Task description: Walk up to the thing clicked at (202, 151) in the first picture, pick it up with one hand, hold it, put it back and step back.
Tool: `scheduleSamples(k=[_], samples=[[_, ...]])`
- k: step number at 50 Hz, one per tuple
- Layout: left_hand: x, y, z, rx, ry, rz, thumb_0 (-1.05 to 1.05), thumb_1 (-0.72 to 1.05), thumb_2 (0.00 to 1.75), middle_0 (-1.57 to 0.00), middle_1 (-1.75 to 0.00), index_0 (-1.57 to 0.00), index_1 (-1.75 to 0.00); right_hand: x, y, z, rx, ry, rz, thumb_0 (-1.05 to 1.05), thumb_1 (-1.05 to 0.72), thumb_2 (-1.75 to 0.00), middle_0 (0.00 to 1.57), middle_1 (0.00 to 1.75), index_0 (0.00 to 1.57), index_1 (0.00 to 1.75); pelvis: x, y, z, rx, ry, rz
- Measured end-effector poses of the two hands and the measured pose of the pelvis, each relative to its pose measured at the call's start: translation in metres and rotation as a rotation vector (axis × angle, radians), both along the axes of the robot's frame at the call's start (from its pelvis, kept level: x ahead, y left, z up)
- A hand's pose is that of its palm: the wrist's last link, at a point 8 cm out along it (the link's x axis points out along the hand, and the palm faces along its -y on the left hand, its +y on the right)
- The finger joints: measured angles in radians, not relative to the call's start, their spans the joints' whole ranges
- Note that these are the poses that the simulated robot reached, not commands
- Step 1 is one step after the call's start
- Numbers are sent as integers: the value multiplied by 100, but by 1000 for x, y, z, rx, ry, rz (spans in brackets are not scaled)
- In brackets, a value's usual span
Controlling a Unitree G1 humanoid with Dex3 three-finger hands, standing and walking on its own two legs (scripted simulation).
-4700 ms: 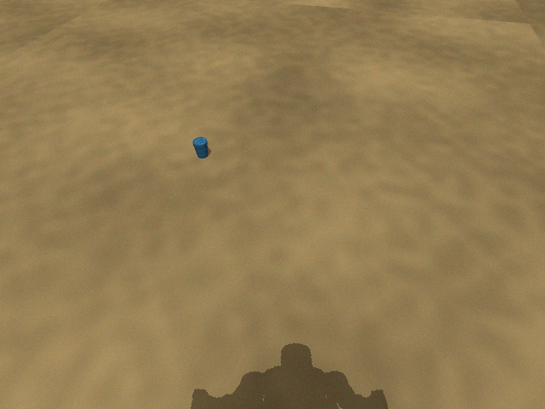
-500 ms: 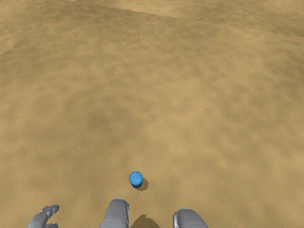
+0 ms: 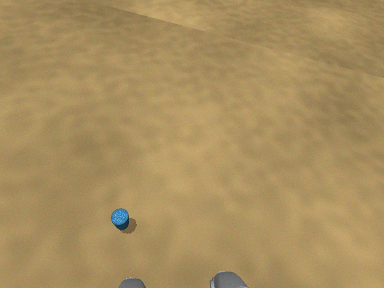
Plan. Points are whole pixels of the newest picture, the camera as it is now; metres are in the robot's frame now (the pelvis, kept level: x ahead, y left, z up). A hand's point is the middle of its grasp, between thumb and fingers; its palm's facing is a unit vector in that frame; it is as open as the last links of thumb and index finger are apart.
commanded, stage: walk up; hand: left
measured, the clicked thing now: (121, 220) +0.50 +0.29 -0.69
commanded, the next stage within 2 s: none
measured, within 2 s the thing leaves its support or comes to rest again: neither
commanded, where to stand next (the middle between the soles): +0.13 +0.04 m, yaw +3 degrees
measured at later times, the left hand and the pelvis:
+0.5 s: hand out of the picture -0.01 +0.27 -0.08, palm faces -0.01 -0.79 -0.61, open 7.4 cm; pelvis +0.02 -0.05 +0.01, yaw +2 degrees
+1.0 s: hand out of the picture +0.11 +0.33 -0.14, palm faces -0.01 -0.91 -0.40, open 7.4 cm; pelvis +0.04 +0.06 +0.01, yaw +3 degrees
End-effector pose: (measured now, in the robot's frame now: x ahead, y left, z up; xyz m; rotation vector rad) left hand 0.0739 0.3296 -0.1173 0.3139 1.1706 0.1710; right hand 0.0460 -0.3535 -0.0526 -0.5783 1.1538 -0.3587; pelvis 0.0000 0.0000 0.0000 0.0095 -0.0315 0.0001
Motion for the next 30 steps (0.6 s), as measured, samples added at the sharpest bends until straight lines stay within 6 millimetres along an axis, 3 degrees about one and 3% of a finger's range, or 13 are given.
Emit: scheduleSamples(k=[5, 8, 11, 16, 21, 25, 30], samples=[[-31, -47, -3, 80, 10, 24, 1, 90, 90, -21, -30, -20, -30, 23, -55, -34, 52, -57, 17, 1, -90, -90, 21, 30, 21, 30, -1, -49, -20, -36, -17, -13], [-54, -70, 12, 96, 35, 60, 1, 90, 90, -21, -30, -20, -30, 34, -57, -47, 127, -45, 15, 1, -90, -90, 20, 30, 21, 30, 4, -61, -10, -27, -18, 3], [-72, -81, 39, 133, 65, 83, 1, 90, 90, -21, -30, -20, -30, 47, -50, -52, 215, -41, 25, 1, -91, -90, 20, 30, 21, 30, 8, -66, 5, -20, -15, -1], [-92, -71, 74, 242, 139, 105, 1, 90, 90, -21, -30, -21, -30, 55, -35, -62, 317, 2, 39, 1, -91, -90, 20, 30, 21, 30, 12, -71, 17, -7, -5, 5], [-95, -50, 89, 313, 165, 114, 1, 90, 90, -21, -30, -20, -30, 60, -22, -71, 344, 70, 45, 1, -90, -90, 21, 30, 21, 30, 17, -66, 16, -11, 15, 20], [-90, -34, 84, 319, 159, 111, 1, 90, 90, -21, -30, -20, -30, 77, -9, -74, 330, 83, 69, 1, -91, -90, 21, 30, 21, 30, 21, -53, 11, -16, 26, 34], [-84, -6, 60, 278, 147, 103, 1, 90, 90, -21, -30, -20, -30, 121, 21, -68, 293, 30, 129, 1, -91, -90, 20, 30, 21, 30, 27, -23, -1, -31, 31, 56]])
